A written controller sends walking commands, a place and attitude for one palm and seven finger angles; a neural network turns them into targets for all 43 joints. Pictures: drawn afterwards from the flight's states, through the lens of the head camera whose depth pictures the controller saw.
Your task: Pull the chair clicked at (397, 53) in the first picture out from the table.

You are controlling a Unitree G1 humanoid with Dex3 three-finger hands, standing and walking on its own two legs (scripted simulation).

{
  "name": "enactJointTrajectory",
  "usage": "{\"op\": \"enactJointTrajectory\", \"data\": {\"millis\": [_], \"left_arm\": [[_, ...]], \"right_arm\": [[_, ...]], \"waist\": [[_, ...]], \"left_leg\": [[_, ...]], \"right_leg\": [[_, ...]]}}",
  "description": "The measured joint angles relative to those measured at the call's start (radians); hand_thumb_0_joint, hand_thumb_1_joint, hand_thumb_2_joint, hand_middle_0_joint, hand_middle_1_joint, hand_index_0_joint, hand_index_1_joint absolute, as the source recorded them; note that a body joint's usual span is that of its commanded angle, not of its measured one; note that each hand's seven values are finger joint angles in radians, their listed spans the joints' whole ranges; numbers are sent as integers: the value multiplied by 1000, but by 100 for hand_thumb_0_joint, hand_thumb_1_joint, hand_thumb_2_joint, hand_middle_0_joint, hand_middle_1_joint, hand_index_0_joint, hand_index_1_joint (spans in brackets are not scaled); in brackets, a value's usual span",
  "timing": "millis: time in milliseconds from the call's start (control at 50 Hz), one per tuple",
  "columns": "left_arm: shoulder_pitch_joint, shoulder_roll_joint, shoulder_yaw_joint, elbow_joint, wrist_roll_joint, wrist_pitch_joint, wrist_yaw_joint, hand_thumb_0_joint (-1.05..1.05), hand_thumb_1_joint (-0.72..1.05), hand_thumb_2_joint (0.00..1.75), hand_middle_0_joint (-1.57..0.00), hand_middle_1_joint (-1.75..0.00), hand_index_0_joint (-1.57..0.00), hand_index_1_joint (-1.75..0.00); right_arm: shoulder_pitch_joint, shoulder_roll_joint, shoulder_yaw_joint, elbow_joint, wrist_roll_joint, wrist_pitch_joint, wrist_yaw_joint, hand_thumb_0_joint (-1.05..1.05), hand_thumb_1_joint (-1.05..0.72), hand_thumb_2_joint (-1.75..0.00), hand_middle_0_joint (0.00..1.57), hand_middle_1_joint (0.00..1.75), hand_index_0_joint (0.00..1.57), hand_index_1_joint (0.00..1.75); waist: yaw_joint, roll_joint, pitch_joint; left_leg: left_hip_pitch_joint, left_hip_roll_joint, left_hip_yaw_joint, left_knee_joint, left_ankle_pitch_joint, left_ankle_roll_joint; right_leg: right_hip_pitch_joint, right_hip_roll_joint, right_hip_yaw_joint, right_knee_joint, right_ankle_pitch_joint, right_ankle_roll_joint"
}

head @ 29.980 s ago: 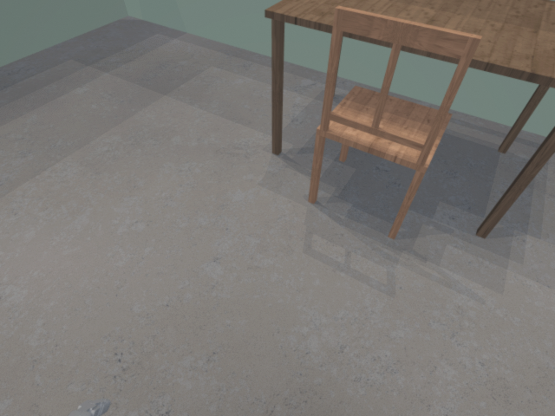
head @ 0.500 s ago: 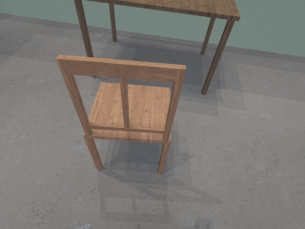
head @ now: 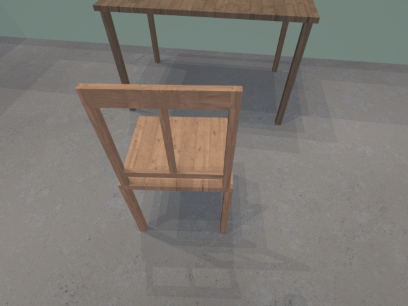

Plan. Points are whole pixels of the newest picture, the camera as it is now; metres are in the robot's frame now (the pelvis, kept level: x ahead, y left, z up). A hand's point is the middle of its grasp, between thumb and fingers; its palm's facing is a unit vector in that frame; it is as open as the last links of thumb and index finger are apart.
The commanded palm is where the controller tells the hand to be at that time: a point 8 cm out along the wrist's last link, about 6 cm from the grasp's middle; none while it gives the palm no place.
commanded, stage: let the arm hang, fingers relaxed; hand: left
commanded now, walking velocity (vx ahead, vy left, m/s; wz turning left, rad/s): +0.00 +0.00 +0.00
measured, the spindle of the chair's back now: (168, 143) +0.58 +0.15 -0.10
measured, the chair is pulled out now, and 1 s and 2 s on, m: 0.68 0.68 0.68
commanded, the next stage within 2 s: look to check the result in 0.28 s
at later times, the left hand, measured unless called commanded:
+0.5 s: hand out of the picture +0.00 +0.16 -0.17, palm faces +0.04 -0.98 -0.17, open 7.4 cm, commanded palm none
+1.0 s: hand out of the picture +0.00 +0.16 -0.17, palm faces +0.04 -0.98 -0.18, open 7.3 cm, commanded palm none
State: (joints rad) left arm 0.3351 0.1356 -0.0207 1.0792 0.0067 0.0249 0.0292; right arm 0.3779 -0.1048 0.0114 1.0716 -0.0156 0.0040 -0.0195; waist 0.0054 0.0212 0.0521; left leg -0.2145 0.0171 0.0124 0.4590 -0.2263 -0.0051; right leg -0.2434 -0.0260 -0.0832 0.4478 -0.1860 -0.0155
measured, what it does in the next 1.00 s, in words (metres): stands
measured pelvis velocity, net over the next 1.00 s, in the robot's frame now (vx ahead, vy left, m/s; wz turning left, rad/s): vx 0.01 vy -0.01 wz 0.01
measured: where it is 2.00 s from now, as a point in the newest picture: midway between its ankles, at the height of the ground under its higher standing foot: outside the picture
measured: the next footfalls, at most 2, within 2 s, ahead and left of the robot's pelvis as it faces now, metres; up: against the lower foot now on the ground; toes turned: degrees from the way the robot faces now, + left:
none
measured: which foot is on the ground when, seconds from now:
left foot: down 0.00-1.00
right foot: down 0.00-1.00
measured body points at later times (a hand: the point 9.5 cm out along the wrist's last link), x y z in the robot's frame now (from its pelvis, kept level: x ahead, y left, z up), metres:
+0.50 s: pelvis +0.01 -0.01 +0.00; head +0.03 -0.01 +0.45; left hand +0.00 +0.21 -0.16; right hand -0.01 -0.20 -0.16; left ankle +0.01 +0.12 -0.74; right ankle +0.04 -0.11 -0.74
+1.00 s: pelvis +0.01 -0.01 +0.00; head +0.04 -0.01 +0.45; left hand +0.00 +0.21 -0.16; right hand -0.01 -0.21 -0.16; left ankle +0.01 +0.12 -0.74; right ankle +0.04 -0.11 -0.74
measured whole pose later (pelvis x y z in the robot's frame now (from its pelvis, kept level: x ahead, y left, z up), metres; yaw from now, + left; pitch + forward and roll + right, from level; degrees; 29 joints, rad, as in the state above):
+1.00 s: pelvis +0.01 -0.01 +0.00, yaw +0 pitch -1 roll +0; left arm 0.30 0.13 -0.01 1.07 0.01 0.01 0.03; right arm 0.34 -0.10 0.01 1.07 -0.01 0.00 -0.03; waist 0.00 0.01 0.07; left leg -0.19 0.02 0.00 0.44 -0.23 -0.02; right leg -0.22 -0.02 -0.09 0.44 -0.20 -0.02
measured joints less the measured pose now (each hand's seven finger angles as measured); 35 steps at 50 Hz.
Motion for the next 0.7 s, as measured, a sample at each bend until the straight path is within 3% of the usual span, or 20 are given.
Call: {"op": "enactJointTrajectory", "data": {"millis": [120,700], "left_arm": [[-13,-30,-2,-4,5,-3,4,0,91,90,-20,-30,-20,-30],[-37,-2,10,-15,-1,-10,6,1,92,90,-20,-30,-20,-30]], "right_arm": [[-16,11,-3,-7,-1,-5,-4,0,-91,-89,20,30,20,30],[-36,6,-3,-2,2,-8,-13,0,-91,-89,20,30,20,30]], "waist": [[1,-9,-6],[-2,-14,14]], "left_leg": [[-5,3,1,5,-3,-3],[19,7,-8,-10,-10,-11]], "right_leg": [[-7,3,1,8,-4,-3],[19,7,-8,-5,-16,-7]]}}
